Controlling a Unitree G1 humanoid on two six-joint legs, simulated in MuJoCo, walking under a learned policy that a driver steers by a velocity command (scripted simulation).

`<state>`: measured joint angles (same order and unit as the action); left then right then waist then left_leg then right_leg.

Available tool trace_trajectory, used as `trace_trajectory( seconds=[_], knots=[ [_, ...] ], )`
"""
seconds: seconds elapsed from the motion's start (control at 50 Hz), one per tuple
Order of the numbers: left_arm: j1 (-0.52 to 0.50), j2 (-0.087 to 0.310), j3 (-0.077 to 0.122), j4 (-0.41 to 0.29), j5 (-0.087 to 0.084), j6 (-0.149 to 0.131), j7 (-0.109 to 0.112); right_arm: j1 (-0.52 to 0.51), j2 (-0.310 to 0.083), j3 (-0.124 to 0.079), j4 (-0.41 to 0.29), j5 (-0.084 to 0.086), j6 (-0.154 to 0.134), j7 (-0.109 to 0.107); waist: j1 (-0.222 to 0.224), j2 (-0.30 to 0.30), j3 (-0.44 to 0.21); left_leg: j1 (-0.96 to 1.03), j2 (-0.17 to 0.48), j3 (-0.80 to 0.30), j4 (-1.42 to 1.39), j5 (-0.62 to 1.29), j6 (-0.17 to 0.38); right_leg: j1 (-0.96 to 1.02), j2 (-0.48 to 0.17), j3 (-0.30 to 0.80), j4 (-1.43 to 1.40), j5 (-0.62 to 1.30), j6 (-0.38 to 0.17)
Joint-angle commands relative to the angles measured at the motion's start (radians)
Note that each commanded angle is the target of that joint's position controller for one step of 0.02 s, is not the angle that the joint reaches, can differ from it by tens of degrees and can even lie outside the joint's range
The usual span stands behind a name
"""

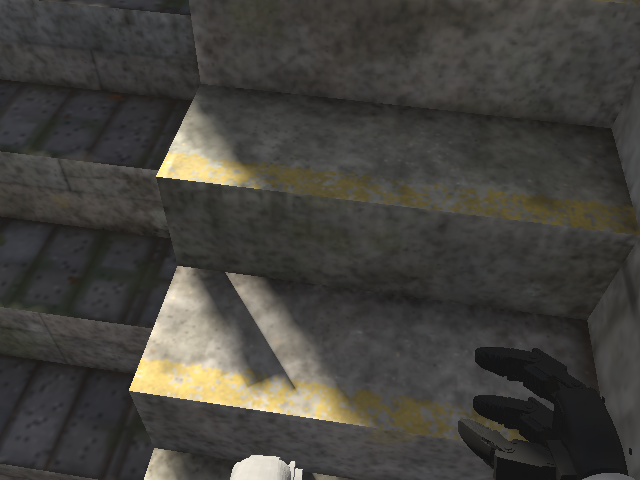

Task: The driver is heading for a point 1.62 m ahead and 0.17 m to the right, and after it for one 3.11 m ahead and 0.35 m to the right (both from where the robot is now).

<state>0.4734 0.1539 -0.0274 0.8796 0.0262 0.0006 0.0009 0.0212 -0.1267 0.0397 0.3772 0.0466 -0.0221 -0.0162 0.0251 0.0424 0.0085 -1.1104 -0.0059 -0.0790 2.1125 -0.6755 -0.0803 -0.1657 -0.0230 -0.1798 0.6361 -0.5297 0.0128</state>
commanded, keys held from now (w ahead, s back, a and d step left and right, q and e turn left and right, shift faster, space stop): w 1.00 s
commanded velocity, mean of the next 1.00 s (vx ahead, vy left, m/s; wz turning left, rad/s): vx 0.50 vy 0.00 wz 0.00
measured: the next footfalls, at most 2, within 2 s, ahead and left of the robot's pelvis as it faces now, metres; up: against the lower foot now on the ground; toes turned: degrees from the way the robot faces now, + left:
left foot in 0.16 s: +0.05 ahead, +0.15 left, +0.00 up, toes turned +7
right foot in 0.94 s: +0.18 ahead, -0.26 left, +0.20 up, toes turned -23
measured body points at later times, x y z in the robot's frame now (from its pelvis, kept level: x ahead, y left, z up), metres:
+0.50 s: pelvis -0.02 +0.06 +0.02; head -0.06 +0.07 +0.46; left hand +0.11 +0.26 -0.10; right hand +0.07 -0.17 -0.09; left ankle +0.01 +0.14 -0.71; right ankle -0.01 -0.11 -0.36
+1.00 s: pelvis +0.09 -0.10 +0.05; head +0.09 -0.14 +0.50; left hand +0.28 +0.08 -0.03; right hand +0.04 -0.28 -0.13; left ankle +0.01 +0.13 -0.64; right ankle +0.15 -0.24 -0.51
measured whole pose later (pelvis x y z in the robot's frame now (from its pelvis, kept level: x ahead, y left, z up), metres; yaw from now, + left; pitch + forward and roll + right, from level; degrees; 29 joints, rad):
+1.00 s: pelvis +0.09 -0.10 +0.05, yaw -1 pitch -2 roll -2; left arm 0.09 0.07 -0.05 0.71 0.07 -0.01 0.04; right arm 0.41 -0.11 -0.02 1.04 0.03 0.05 0.03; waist 0.00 0.13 0.03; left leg -0.24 0.20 -0.12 0.86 -0.23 -0.11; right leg -0.84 -0.09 -0.06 1.60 -0.80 0.01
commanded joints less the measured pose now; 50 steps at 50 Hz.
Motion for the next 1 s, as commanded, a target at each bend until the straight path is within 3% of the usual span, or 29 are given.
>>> trace_trajectory(
  seconds=[0.02, 0.04, 0.06, 0.08, 0.12, 0.14, 0.16, 0.18, 0.2, 0.22, 0.24, 0.26, 0.28, 0.32, 0.36, 0.44, 0.56, 0.7, 0.76, 0.82, 0.84, 0.86, 0.88, 0.9, 0.92, 0.94, 0.96, 0.98, 1.0],
  knots=[
    [-0.21, 0.391, 0.127, -0.239, -0.014, -0.064, 0.071, 0.178, -0.171, -0.052, -0.049, 0.039, 0.026, 0.011, -0.138, -0.121, -0.143, -0.11, 0.191, -0.2, -0.064, 0.292, -0.052, 0.212, -0.575, 0.642, -0.217, 0.474, -0.312],
    [-0.265, 0.326, 0.116, -0.291, -0.025, -0.057, 0.074, 0.027, -0.185, -0.057, -0.065, 0.029, 0.051, 0.018, -0.087, 0.045, -0.112, 0.004, 0.239, -0.143, -0.522, 0.431, -0.053, 0.141, -0.507, 0.611, -0.252, 0.137, -0.295],
    [-0.171, 0.295, 0.104, -0.3, -0.037, -0.036, 0.092, -0.128, -0.167, -0.058, -0.073, 0.016, 0.071, 0.015, 0.01, 0.081, -0.03, 0.125, 0.186, -0.011, -0.747, 0.416, -0.06, 0.085, -0.459, 0.553, -0.344, -0.02, -0.288],
    [-0.175, 0.28, 0.098, -0.307, -0.038, -0.017, 0.099, -0.169, -0.12, -0.046, -0.058, 0.017, 0.089, 0.014, 0.037, 0.011, 0.061, 0.314, 0.159, 0.097, -0.95, 0.315, -0.045, -0.024, -0.419, 0.474, -0.438, -0.015, -0.264],
    [-0.308, 0.274, 0.097, -0.308, -0.027, -0.013, 0.079, -0.059, -0.099, -0.067, 0.008, 0.025, 0.11, 0.044, -0.04, -0.236, 0.083, 0.673, 0.155, 0.186, -1.239, 0.208, 0.031, -0.138, -0.361, 0.306, -0.421, 0.333, -0.255],
    [-0.377, 0.272, 0.103, -0.304, -0.033, -0.015, 0.071, 0.179, -0.12, -0.094, 0.088, 0.004, 0.098, 0.047, -0.152, -0.252, -0.007, 0.924, 0.134, 0.187, -1.376, 0.247, 0.098, -0.177, -0.333, 0.234, -0.194, 0.618, -0.257],
    [-0.386, 0.184, 0.081, -0.274, -0.056, -0.025, 0.063, 0.44, -0.177, -0.139, 0.218, 0.002, 0.09, 0.059, -0.232, -0.141, -0.045, 1.08, 0.088, 0.125, -1.599, 0.273, 0.151, -0.23, -0.19, 0.114, 0.271, 0.773, -0.242],
    [-0.371, 0.035, 0.044, -0.295, -0.072, -0.046, 0.046, 0.43, -0.208, -0.121, 0.279, -0.048, 0.079, 0.076, -0.143, 0.334, 0.03, 1.062, 0.111, -0.044, -1.473, 0.797, 0.217, -0.6, 0.085, 0.048, 1.009, -0.034, -0.133],
    [-0.161, -0.032, 0.029, -0.26, -0.107, -0.076, 0.028, 0.401, -0.231, -0.096, 0.248, -0.092, 0.026, 0.054, -0.027, 0.395, -0.04, 0.818, 0.292, -0.583, -1.669, 0.51, 0.325, -0.659, 0.173, 0.405, 1.416, 0.082, -0.103],
    [-0.222, -0.003, 0.029, -0.299, -0.103, -0.087, 0.015, 0.346, -0.119, -0.068, 0.226, -0.079, -0.002, 0.047, -0.006, 0.209, 0.041, 0.683, 0.307, -0.512, -1.738, 0.127, 0.284, -0.735, 0.133, 0.429, 1.471, 0.168, -0.101],
    [-0.289, -0.012, 0.016, -0.353, -0.091, -0.079, 0.017, 0.248, -0.107, -0.055, 0.226, -0.064, -0.012, 0.029, 0.019, 0.166, 0.134, 0.65, 0.299, -0.421, -1.784, -0.014, 0.235, -0.866, 0.124, 0.385, 1.469, 0.248, -0.09],
    [-0.298, -0.015, 0.009, -0.346, -0.063, -0.067, 0.023, 0.214, -0.09, -0.04, 0.223, -0.063, -0.023, 0.02, 0.029, 0.12, 0.109, 0.644, 0.293, -0.384, -1.784, -0.036, 0.219, -0.904, 0.105, 0.369, 1.496, 0.299, -0.078],
    [-0.277, -0.001, 0.007, -0.346, -0.04, -0.056, 0.026, 0.145, -0.1, -0.033, 0.209, -0.08, -0.032, 0.009, 0.055, 0.1, 0.113, 0.582, 0.279, -0.334, -1.781, -0.06, 0.211, -0.911, 0.107, 0.376, 1.497, 0.363, -0.059],
    [-0.223, 0.019, 0.017, -0.304, -0.034, -0.029, 0.032, 0.112, -0.1, -0.013, 0.205, -0.114, -0.053, -0.001, 0.069, 0.038, 0.032, 0.514, 0.276, -0.238, -1.754, 0.042, 0.215, -0.832, 0.139, 0.322, 1.666, 0.511, -0.034],
    [-0.214, 0.022, 0.022, -0.272, -0.052, -0.019, 0.05, 0.169, -0.122, -0.013, 0.249, -0.108, -0.064, 0.0, 0.041, 0.031, 0.028, 0.567, 0.284, -0.189, -1.744, 0.062, 0.233, -0.898, 0.131, 0.311, 1.748, 0.535, -0.04],
    [-0.288, 0.041, 0.038, -0.243, -0.048, -0.028, 0.054, 0.315, -0.157, -0.033, 0.315, -0.087, -0.092, -0.018, -0.046, 0.016, 0.028, 0.795, 0.33, -0.21, -1.774, 0.039, 0.252, -1.064, 0.107, 0.331, 1.661, 0.52, -0.033],
    [-0.356, -0.009, 0.032, -0.21, -0.075, -0.045, 0.027, 0.431, -0.145, -0.048, 0.422, -0.062, -0.109, -0.035, -0.099, 0.144, 0.092, 1.027, 0.396, -0.197, -1.878, 0.01, 0.284, -1.278, 0.058, 0.337, 1.616, 0.388, -0.014],
    [-0.445, -0.113, -0.023, -0.248, -0.036, -0.032, 0.043, 0.463, -0.15, -0.073, 0.54, -0.048, -0.078, -0.033, -0.108, 0.075, 0.153, 1.131, 0.466, -0.148, -1.94, 0.068, 0.272, -1.551, -0.075, 0.311, 1.795, 0.188, -0.027],
    [-0.446, -0.105, -0.042, -0.268, -0.04, -0.023, 0.057, 0.376, -0.161, -0.077, 0.55, -0.07, -0.074, -0.019, -0.058, 0.07, 0.131, 0.928, 0.424, -0.052, -2.007, 0.097, 0.264, -1.396, -0.143, 0.238, 1.677, 0.295, -0.034],
    [-0.464, -0.107, -0.051, -0.288, -0.034, -0.014, 0.046, 0.395, -0.162, -0.091, 0.572, -0.042, -0.045, 0.013, -0.052, 0.161, 0.045, 0.882, 0.378, 0.033, -2.046, 0.204, 0.251, -1.168, -0.161, 0.182, 1.54, 0.27, -0.051],
    [-0.466, -0.104, -0.058, -0.3, -0.025, -0.022, 0.042, 0.426, -0.161, -0.102, 0.556, -0.039, -0.041, 0.001, -0.072, 0.104, 0.033, 0.976, 0.371, 0.028, -1.977, 0.195, 0.226, -1.21, -0.18, 0.216, 1.469, 0.202, -0.046],
    [-0.439, -0.069, -0.046, -0.25, 0.001, -0.023, 0.026, 0.358, -0.093, -0.094, 0.562, -0.05, -0.027, 0.013, -0.054, 0.077, 0.005, 0.921, 0.324, 0.099, -1.966, 0.312, 0.219, -1.039, -0.15, 0.125, 1.331, 0.259, -0.042],
    [-0.382, -0.044, -0.033, -0.214, -0.001, -0.01, 0.025, 0.313, -0.089, -0.101, 0.544, -0.059, -0.01, 0.021, -0.03, 0.084, -0.008, 0.787, 0.292, 0.161, -1.962, 0.456, 0.2, -0.735, -0.136, 0.1, 1.133, 0.309, -0.035],
    [-0.364, -0.02, -0.022, -0.241, 0.016, -0.001, 0.027, 0.362, -0.17, -0.13, 0.555, -0.029, 0.02, 0.006, 0.007, 0.201, -0.089, 0.719, 0.26, 0.15, -2.018, 0.724, 0.194, -0.404, -0.062, 0.08, 0.898, -0.066, -0.031],
    [-0.283, 0.065, 0.026, -0.242, 0.023, -0.001, 0.039, 0.379, -0.231, -0.138, 0.564, -0.04, 0.039, 0.004, 0.066, 0.26, -0.162, 0.808, 0.234, 0.143, -1.861, 1.127, 0.159, -0.198, 0.01, 0.098, 0.742, -0.206, -0.041],
    [-0.071, 0.131, 0.068, -0.205, 0.029, 0.006, 0.041, 0.283, -0.317, -0.142, 0.57, -0.043, 0.032, 0.004, 0.229, 0.363, -0.256, 0.872, 0.217, 0.158, -1.665, 1.537, 0.114, -0.011, 0.031, 0.129, 0.557, -0.162, -0.048],
    [0.166, 0.209, 0.097, -0.124, 0.044, 0.01, 0.034, 0.163, -0.305, -0.132, 0.539, -0.025, 0.026, 0.013, 0.331, 0.216, -0.261, 0.759, 0.166, 0.096, -1.273, 1.253, 0.003, 0.127, -0.073, 0.431, 0.243, 0.073, -0.109],
    [0.146, 0.361, 0.11, -0.029, 0.072, 0.009, 0.058, 0.19, -0.175, -0.114, 0.478, -0.029, 0.052, 0.037, 0.149, -0.553, -0.213, 0.567, 0.008, -0.023, -0.809, 0.414, -0.043, -0.05, -0.183, 0.773, 0.025, 0.4, -0.112],
    [-0.035, 0.237, 0.065, -0.086, 0.076, -0.014, 0.065, 0.241, -0.156, -0.117, 0.488, -0.003, 0.048, 0.052, 0.084, -0.522, -0.181, 0.54, -0.014, -0.275, -0.392, 0.402, -0.062, -0.265, -0.213, 0.761, -0.059, 0.169, -0.12]
  ],
)
Keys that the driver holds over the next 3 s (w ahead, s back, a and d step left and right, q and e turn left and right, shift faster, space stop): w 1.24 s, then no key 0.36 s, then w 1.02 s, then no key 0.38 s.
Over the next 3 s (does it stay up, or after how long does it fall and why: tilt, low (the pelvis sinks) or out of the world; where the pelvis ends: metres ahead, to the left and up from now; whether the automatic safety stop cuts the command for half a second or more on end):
stays up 0.24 0.49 -0.06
